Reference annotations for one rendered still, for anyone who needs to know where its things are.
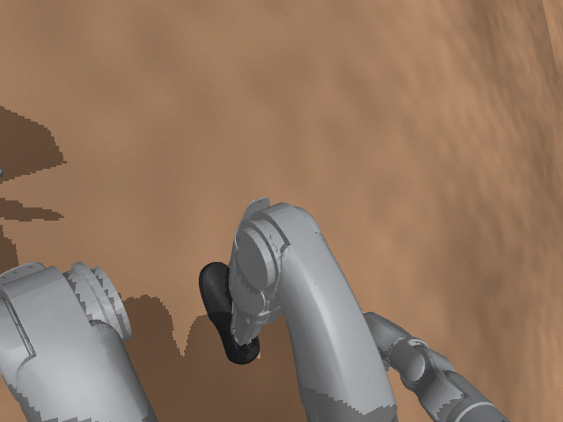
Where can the right robot arm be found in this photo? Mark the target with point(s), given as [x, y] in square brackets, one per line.
[445, 395]

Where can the right robot foot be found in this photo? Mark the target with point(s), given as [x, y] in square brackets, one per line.
[215, 293]

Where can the right robot hand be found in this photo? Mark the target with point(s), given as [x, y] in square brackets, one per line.
[386, 334]

